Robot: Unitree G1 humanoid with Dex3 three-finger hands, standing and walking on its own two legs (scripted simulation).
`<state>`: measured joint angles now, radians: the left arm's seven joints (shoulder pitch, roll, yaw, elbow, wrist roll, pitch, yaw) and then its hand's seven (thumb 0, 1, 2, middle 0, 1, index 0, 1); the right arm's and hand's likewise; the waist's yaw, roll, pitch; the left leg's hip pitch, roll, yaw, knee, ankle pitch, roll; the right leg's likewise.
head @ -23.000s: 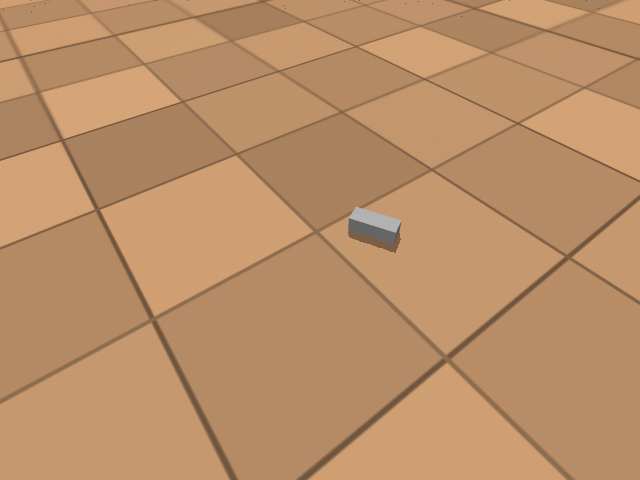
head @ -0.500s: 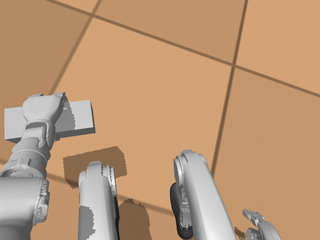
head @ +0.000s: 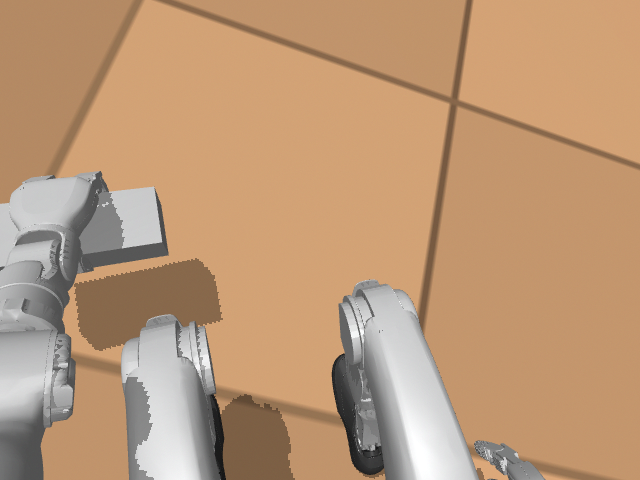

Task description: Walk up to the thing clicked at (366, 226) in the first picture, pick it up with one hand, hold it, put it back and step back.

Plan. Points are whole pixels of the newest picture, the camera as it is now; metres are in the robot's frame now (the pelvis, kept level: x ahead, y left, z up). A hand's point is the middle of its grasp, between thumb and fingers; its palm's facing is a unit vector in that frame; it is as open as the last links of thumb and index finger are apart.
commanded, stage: crouch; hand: left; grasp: from above
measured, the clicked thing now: (80, 233) +0.46 +0.27 -0.20
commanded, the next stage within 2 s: lower in 0.24 s
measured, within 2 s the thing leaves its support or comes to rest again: rests again in 1.26 s
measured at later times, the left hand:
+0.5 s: hand (82, 236) +0.46 +0.27 -0.20, palm faces -0.48 -0.06 -0.87, open 11.3 cm
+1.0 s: hand (98, 241) +0.47 +0.27 -0.26, palm faces -0.48 -0.07 -0.88, open 11.3 cm
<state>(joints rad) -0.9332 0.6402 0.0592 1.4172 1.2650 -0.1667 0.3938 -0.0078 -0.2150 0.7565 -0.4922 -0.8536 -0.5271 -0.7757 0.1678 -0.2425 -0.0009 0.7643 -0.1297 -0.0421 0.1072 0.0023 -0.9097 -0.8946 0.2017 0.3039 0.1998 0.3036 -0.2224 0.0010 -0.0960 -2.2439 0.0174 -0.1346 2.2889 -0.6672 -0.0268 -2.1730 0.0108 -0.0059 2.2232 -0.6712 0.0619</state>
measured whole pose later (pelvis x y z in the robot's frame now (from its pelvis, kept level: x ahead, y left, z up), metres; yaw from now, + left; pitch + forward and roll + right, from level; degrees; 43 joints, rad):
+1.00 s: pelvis +0.01 +0.00 -0.06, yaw -4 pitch +33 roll -10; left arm -0.99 0.78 0.12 1.60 1.30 -0.20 0.51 -0.01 -0.21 0.74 -0.50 -0.84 -0.54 -0.76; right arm 0.12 -0.26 0.11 0.76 -0.21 -0.10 0.16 0.00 -0.91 -0.89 0.20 0.30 0.20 0.30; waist -0.29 -0.05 0.02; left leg -2.38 0.01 -0.20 2.49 -0.71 -0.04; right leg -2.29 0.04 -0.04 2.39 -0.69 0.07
